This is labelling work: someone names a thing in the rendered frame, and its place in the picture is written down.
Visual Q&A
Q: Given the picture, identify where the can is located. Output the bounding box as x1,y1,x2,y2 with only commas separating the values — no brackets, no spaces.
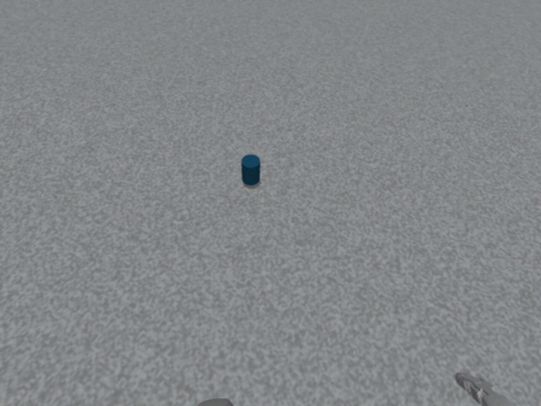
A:
242,155,260,185

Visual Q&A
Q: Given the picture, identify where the right robot hand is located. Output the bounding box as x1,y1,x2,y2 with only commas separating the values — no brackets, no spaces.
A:
455,372,513,406

